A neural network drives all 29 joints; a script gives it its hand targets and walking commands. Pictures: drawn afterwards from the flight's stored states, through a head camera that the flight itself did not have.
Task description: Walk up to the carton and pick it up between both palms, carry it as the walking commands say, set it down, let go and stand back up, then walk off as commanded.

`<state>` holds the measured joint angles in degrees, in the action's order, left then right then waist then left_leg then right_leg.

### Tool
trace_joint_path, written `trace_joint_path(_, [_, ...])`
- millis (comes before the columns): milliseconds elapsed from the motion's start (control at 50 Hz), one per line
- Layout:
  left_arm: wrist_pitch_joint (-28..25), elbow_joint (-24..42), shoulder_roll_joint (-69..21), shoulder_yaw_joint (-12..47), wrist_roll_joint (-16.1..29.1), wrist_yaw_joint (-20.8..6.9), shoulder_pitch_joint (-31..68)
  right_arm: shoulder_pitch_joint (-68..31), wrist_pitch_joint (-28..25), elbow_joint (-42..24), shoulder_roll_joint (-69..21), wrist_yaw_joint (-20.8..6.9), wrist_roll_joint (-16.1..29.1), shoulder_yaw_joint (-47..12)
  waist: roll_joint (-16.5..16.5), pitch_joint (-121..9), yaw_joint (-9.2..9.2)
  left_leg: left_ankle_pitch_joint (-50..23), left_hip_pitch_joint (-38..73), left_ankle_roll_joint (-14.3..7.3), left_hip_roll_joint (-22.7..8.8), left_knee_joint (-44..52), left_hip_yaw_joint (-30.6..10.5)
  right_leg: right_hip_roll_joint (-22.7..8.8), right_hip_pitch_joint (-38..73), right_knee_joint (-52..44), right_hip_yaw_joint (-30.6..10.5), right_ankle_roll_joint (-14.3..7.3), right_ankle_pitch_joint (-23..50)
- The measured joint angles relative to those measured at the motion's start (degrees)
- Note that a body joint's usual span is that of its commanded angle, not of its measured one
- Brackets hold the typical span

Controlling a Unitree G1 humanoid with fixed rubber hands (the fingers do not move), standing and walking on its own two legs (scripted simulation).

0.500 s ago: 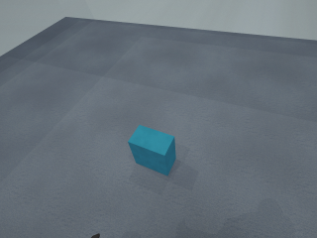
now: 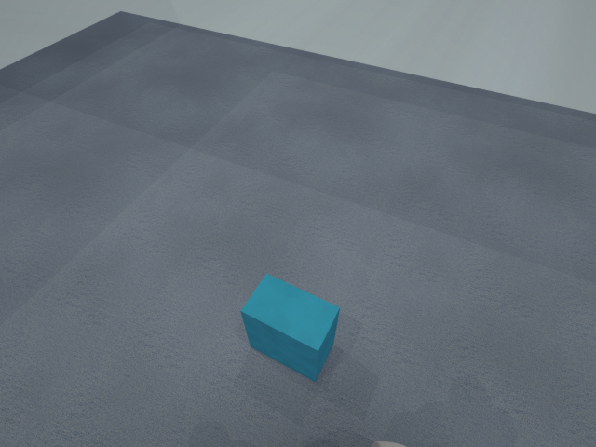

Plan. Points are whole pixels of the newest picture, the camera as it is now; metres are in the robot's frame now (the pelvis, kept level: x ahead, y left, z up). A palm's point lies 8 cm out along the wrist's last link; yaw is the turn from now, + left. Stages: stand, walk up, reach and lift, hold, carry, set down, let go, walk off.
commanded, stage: walk up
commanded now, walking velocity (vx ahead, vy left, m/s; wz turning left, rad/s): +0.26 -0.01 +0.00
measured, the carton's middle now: (291, 328) +0.56 +0.05 -0.63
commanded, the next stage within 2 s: none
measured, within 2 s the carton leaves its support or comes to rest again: neither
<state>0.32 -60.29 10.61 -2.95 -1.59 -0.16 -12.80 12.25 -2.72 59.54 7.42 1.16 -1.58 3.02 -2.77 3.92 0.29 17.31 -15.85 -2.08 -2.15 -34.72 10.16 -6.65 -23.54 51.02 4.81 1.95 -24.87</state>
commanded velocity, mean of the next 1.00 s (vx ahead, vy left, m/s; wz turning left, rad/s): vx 0.01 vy -0.01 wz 0.00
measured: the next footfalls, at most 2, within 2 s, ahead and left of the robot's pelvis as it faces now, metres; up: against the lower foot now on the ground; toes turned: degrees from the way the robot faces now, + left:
right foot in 0.06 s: +0.11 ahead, -0.13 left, +0.00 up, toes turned -9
left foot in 1.74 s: +0.29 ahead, +0.24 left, +0.00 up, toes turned -6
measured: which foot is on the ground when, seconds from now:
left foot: down 0.00-1.00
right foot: up 0.00-0.04, down 0.06-1.00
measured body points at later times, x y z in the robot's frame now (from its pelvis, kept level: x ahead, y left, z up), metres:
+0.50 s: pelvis +0.09 -0.04 +0.02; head +0.10 -0.04 +0.47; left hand +0.14 +0.19 -0.14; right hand +0.10 -0.25 -0.15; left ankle +0.02 +0.10 -0.73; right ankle +0.07 -0.12 -0.73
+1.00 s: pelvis +0.13 -0.03 +0.01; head +0.14 -0.02 +0.46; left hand +0.10 +0.18 -0.15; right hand +0.11 -0.23 -0.15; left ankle +0.02 +0.10 -0.73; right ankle +0.07 -0.12 -0.73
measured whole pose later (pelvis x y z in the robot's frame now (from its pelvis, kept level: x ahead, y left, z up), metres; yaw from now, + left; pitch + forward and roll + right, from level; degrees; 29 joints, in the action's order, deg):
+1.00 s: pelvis +0.13 -0.03 +0.01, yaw +1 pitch -1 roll -1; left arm 0.1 -70.0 6.6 -1.6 0.3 3.2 -15.1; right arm 16.1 -0.3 69.6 5.3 3.5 -0.3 -0.3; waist 0.0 1.1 0.5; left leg 19.9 1.5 3.2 -5.5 -19.7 8.2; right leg -0.6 -4.7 23.1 9.7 -1.2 -17.7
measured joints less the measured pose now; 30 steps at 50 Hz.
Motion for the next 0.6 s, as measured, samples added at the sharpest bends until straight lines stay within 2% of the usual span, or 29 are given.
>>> trace_joint_path(40, [-0.16,0.71,-0.35,0.14,0.2,-0.01,1.62,1.09,0.49,0.78,0.38,-0.4,-0.14,0.22,0.55,0.07,-0.47,0.74,1.59,0.33,0.48,0.57,0.51,-0.12,1.2,-7.66,0.54,-0.17,3.41])
trace_joint_path(80, [-0.71,0.75,-0.85,0.29,0.33,0.11,2.96,2.25,1.26,1.76,0.73,-0.58,-0.06,0.45,1.44,0.04,-0.89,2.04,3.05,0.89,0.65,0.21,0.54,0.27,3.61,-13.52,0.95,-1.05,10.26])
trace_joint_path(140, [-1.22,0.44,-2.52,1.28,0.75,0.77,4.64,3.09,2.73,2.67,1.56,-0.11,0.57,-0.29,5.0,0.39,-2.02,3.07,5.31,2.36,-1.07,0.76,-1.12,2.0,7.08,-15.42,2.89,-2.53,9.24])
trace_joint_path(240, [-0.94,-0.33,-3.8,2.17,1.38,1.57,6.76,2.98,3.36,3.09,0.54,0.48,1.24,-1.38,5.65,-0.06,-2.95,1.96,8.41,3.33,-1.73,5.33,-2.18,3.19,10.6,-19.7,4.35,-3.29,8.94])
trace_joint_path(400, [-0.89,-2.07,-4.59,1.44,1.56,2.64,5.76,1.59,3.25,5.72,-0.03,1.4,1.54,-1.85,4.34,-1.48,-1.92,0.36,12.68,4.53,-2.46,11.53,-2.72,4.67,14.75,-24.98,5.34,-3.83,9.48])
trace_joint_path(600, [-0.26,-5.37,-2.46,1.17,1.85,2.42,0.07,1.32,3.13,7.34,0.1,1.61,1.55,-2.06,3.91,-2.56,-0.35,0.87,14.98,5.33,-3.29,13.84,-2.5,5.81,16.82,-27.03,5.37,-4.02,8.74])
